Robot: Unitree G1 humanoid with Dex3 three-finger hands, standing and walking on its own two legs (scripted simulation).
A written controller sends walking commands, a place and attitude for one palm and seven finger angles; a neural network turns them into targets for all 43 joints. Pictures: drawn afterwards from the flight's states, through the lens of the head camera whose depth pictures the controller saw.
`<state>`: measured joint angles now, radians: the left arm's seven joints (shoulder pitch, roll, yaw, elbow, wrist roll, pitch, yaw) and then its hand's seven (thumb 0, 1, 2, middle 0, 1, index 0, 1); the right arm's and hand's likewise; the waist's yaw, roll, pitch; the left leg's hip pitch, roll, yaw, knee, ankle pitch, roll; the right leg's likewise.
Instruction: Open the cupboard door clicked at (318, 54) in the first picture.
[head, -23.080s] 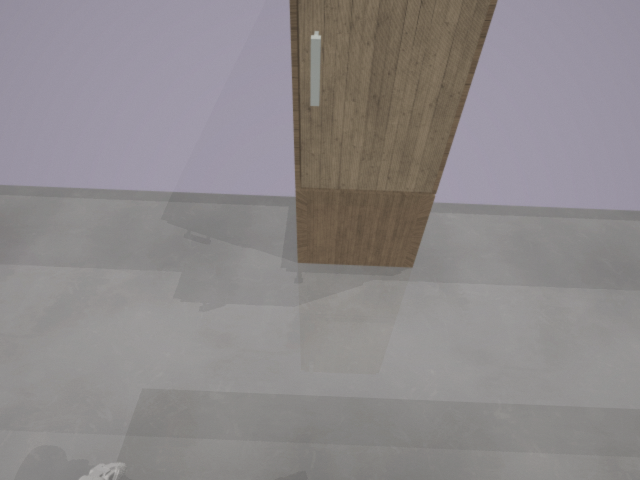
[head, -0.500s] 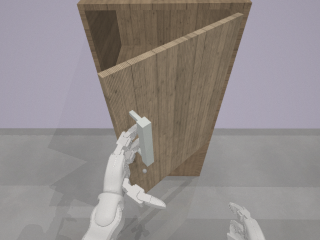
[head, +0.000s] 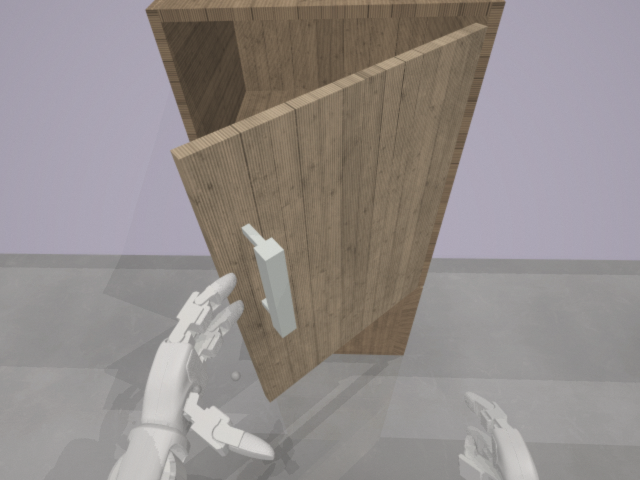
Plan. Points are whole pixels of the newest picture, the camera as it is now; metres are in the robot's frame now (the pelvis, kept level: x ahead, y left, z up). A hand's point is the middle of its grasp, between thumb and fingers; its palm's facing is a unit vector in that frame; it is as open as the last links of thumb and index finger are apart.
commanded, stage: slide the hand sideways off the handle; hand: left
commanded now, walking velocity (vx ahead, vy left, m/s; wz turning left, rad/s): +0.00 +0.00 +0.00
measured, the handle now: (268, 282) +0.33 +0.08 +0.09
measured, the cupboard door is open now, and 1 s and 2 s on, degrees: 41 41 41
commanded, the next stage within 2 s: draw the hand back to the body in 0.10 s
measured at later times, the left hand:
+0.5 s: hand (170, 377) +0.20 +0.16 +0.10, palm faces +0.02 -1.00 -0.06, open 16.3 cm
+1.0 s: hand (59, 373) +0.19 +0.25 +0.14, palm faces +0.28 -0.91 -0.32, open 13.9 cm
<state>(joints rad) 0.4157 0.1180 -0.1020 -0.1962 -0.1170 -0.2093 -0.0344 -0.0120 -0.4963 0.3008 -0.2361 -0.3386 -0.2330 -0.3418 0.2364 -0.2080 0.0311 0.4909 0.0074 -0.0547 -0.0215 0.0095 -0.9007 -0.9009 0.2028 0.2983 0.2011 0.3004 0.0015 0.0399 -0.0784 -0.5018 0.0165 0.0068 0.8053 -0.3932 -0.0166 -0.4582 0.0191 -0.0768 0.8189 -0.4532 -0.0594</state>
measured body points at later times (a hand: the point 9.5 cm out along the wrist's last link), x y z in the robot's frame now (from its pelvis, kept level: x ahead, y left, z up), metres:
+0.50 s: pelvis +0.00 +0.01 +0.00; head +0.00 -0.01 +0.45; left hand +0.20 +0.22 +0.11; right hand +0.18 -0.21 -0.07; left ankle +0.01 +0.13 -0.70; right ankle -0.02 -0.08 -0.70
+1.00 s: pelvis +0.00 +0.04 +0.03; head -0.01 +0.03 +0.48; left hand +0.17 +0.30 +0.16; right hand +0.19 -0.16 -0.05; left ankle +0.01 +0.13 -0.70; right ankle -0.02 -0.07 -0.70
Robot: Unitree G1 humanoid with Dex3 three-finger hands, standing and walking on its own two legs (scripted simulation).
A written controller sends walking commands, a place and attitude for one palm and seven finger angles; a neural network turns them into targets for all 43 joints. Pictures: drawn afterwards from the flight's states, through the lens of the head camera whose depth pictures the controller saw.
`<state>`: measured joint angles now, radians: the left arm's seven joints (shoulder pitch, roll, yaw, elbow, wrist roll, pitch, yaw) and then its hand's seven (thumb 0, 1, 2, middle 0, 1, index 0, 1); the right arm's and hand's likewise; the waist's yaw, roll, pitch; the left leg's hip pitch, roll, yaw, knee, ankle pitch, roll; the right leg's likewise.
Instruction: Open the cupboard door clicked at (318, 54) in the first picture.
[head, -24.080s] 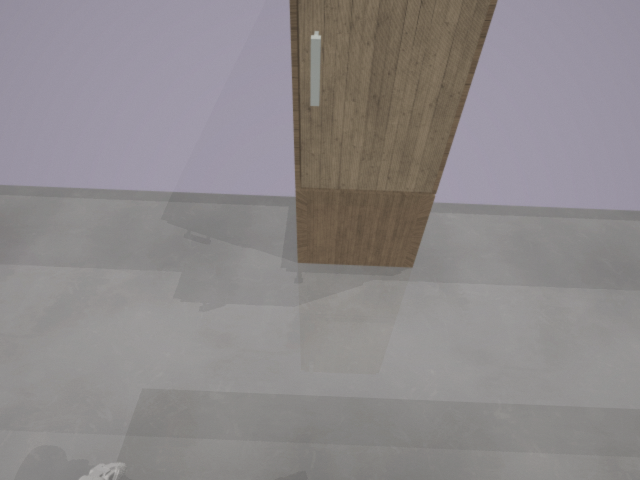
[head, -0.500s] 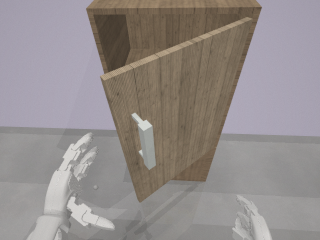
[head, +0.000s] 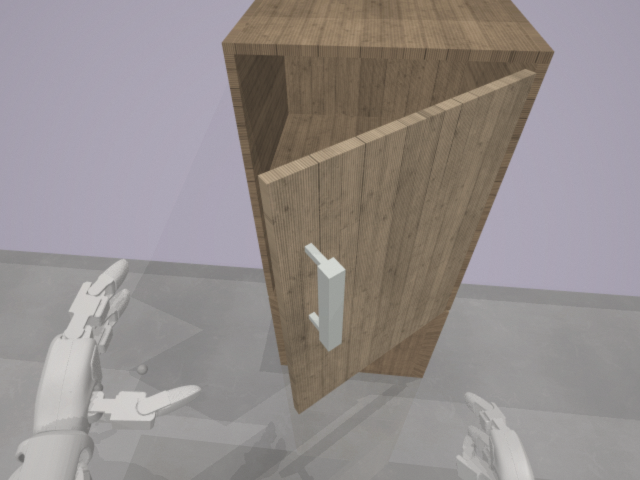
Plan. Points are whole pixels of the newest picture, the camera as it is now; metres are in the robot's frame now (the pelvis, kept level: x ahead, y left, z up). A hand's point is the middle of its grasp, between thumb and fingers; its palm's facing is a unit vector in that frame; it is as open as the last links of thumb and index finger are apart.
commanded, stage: draw the hand back to the body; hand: left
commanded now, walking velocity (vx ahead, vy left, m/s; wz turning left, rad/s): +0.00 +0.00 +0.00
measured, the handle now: (321, 298) +0.33 +0.04 +0.06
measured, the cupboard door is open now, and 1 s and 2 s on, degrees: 41 41 41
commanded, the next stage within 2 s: step back with the hand held close in 0.78 s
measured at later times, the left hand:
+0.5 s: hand (68, 333) +0.20 +0.26 +0.16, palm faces +0.45 -0.79 -0.41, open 8.1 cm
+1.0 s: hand (83, 331) +0.20 +0.25 +0.17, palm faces +0.44 -0.79 -0.43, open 7.4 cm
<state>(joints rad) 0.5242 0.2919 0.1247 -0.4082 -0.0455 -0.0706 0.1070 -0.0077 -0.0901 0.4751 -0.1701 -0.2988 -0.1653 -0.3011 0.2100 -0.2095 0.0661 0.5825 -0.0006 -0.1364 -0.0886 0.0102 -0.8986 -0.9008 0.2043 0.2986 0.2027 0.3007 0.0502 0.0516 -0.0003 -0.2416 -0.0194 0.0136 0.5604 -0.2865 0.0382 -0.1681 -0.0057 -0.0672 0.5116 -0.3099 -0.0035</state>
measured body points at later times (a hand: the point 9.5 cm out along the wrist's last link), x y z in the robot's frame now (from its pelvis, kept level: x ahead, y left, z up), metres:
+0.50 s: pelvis +0.01 +0.00 +0.01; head +0.00 -0.02 +0.46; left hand +0.17 +0.30 +0.18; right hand +0.19 -0.22 -0.07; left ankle +0.01 +0.09 -0.73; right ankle -0.02 -0.12 -0.73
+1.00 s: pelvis +0.00 -0.02 +0.01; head +0.00 -0.04 +0.46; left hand +0.17 +0.28 +0.19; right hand +0.19 -0.24 -0.08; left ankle +0.01 +0.09 -0.73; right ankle -0.02 -0.12 -0.73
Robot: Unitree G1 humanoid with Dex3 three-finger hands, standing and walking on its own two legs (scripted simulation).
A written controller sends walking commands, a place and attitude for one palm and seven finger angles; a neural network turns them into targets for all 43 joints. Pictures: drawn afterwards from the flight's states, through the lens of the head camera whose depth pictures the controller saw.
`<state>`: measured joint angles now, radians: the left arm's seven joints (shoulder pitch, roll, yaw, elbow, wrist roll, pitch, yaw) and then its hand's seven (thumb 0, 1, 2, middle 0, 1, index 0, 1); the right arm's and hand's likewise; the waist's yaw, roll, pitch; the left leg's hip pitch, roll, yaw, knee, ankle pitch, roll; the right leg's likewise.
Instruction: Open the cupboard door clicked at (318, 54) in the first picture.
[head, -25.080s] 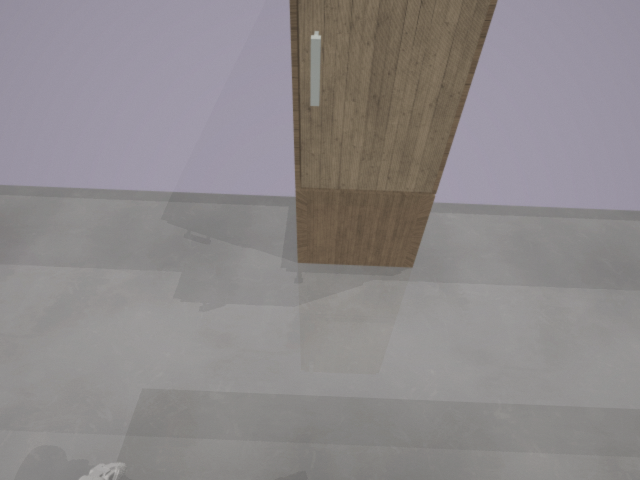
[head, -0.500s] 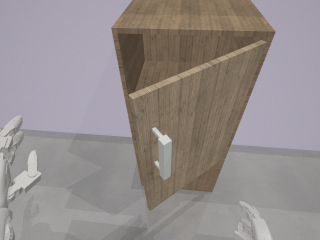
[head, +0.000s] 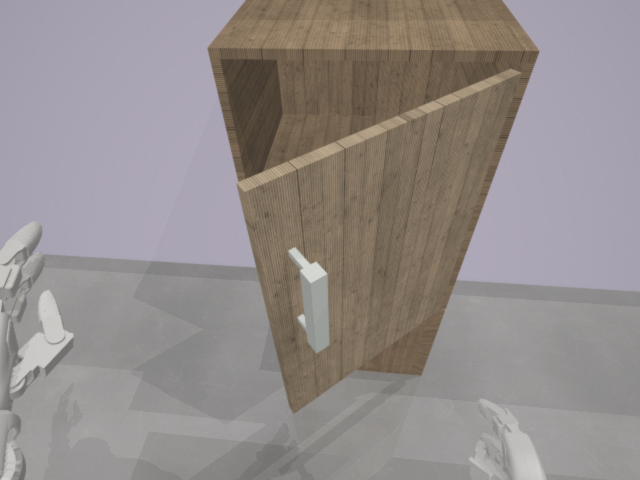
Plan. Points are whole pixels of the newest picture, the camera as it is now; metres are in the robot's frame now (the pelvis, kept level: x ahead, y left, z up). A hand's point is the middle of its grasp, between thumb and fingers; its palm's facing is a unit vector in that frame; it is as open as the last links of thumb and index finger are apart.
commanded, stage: step back with the hand held close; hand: left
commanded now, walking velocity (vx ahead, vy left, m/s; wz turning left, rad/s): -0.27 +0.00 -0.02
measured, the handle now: (307, 301) +0.33 +0.06 +0.05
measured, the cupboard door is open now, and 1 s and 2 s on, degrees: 41 41 41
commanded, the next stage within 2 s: stop stepping back and stand still in 1.06 s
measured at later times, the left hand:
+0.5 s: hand (9, 411) +0.13 +0.28 +0.15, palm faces +0.38 -0.78 -0.49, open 7.4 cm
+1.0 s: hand out of the picture +0.05 +0.31 +0.16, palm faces +0.48 -0.76 -0.43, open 7.4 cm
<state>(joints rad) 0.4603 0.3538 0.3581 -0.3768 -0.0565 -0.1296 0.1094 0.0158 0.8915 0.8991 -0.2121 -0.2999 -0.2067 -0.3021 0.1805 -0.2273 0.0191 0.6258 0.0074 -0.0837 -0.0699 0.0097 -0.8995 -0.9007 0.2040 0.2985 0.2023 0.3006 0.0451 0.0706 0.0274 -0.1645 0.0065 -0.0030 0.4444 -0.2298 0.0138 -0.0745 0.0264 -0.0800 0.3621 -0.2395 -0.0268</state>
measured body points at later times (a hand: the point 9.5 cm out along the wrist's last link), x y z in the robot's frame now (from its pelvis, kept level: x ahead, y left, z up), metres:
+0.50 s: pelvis -0.07 +0.02 -0.01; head -0.05 +0.03 +0.44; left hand +0.11 +0.32 +0.17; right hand +0.11 -0.22 -0.08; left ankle +0.01 +0.11 -0.74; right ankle -0.02 -0.10 -0.74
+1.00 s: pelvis -0.15 +0.03 -0.01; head -0.13 +0.07 +0.44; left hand +0.02 +0.35 +0.19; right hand +0.04 -0.18 -0.08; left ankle -0.04 +0.12 -0.74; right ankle -0.22 -0.10 -0.68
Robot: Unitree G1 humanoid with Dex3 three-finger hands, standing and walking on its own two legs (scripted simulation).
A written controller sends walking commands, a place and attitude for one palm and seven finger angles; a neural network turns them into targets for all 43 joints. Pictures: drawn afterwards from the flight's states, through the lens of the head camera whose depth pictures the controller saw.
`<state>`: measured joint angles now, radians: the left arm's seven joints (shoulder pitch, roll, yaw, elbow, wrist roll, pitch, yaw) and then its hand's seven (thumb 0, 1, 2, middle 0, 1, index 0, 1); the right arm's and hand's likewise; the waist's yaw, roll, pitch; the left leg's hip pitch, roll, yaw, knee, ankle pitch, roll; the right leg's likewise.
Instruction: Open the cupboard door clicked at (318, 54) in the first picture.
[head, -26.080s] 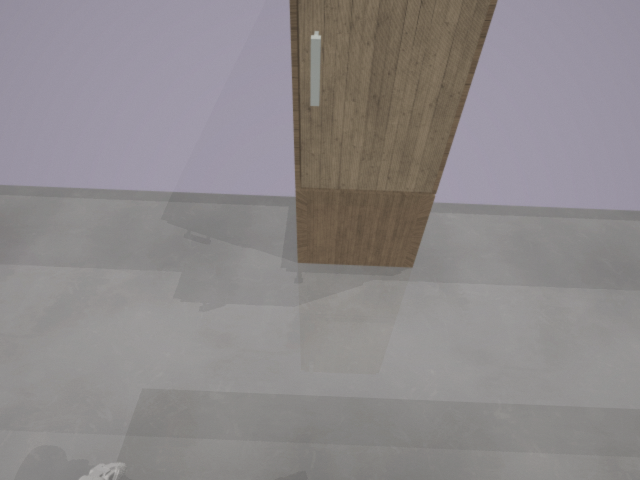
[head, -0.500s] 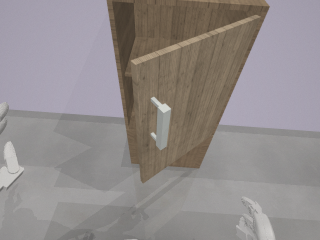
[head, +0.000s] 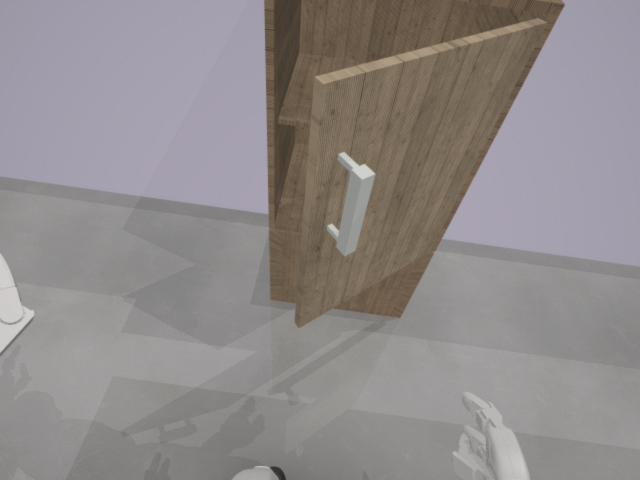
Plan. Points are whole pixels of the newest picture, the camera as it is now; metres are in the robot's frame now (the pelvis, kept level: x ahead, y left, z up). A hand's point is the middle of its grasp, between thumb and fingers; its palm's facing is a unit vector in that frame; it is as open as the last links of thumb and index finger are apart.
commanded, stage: step back with the hand held close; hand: left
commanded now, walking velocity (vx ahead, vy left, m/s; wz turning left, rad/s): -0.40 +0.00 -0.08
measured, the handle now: (345, 206) +0.48 +0.01 +0.06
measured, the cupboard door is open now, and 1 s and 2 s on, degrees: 41 41 41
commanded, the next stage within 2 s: stop stepping back and stand still in 0.06 s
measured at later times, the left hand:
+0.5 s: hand (39, 432) +0.13 +0.23 +0.16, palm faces +0.39 -0.83 -0.40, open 7.4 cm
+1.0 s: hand out of the picture +0.06 +0.24 +0.16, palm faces +0.34 -0.83 -0.45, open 7.4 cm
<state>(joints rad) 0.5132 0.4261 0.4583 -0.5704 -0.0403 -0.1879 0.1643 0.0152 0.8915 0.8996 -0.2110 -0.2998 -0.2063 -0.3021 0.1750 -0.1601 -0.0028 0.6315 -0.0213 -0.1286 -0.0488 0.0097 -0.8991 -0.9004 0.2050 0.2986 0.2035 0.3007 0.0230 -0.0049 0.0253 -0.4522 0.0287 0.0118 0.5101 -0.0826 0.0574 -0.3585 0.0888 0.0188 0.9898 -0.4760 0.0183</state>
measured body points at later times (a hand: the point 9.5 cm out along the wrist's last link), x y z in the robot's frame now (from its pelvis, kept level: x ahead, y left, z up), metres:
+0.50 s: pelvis -0.10 -0.02 -0.01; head -0.12 -0.01 +0.44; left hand +0.10 +0.27 +0.18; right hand +0.01 -0.30 -0.09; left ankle -0.03 +0.06 -0.73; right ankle -0.21 -0.11 -0.72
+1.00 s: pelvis -0.16 +0.00 +0.01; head -0.16 +0.01 +0.46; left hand +0.03 +0.29 +0.19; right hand -0.01 -0.24 -0.07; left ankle -0.11 +0.11 -0.73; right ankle -0.19 -0.11 -0.73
